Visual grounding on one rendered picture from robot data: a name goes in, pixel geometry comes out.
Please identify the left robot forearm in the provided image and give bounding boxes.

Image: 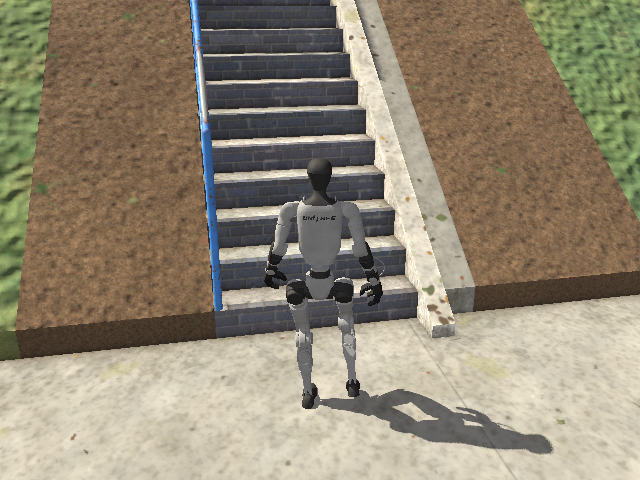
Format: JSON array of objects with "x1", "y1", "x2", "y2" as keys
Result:
[{"x1": 265, "y1": 240, "x2": 283, "y2": 275}]

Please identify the left robot upper arm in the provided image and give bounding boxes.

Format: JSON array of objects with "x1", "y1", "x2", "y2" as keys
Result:
[{"x1": 272, "y1": 201, "x2": 299, "y2": 256}]

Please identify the right robot upper arm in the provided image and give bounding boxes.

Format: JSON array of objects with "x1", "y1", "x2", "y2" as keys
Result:
[{"x1": 340, "y1": 201, "x2": 368, "y2": 258}]

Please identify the robot left foot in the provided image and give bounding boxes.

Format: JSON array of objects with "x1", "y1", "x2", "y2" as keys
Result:
[{"x1": 302, "y1": 383, "x2": 317, "y2": 409}]

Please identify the robot left shin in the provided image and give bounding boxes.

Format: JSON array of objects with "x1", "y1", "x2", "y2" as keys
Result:
[{"x1": 295, "y1": 332, "x2": 313, "y2": 395}]

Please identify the right robot forearm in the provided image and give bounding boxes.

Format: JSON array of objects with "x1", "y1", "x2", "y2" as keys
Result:
[{"x1": 359, "y1": 242, "x2": 380, "y2": 286}]

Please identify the robot right hand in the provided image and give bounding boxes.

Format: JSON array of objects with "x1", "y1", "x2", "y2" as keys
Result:
[{"x1": 360, "y1": 282, "x2": 383, "y2": 306}]

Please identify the robot left hand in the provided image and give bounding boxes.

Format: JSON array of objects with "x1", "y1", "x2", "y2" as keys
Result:
[{"x1": 263, "y1": 271, "x2": 287, "y2": 289}]

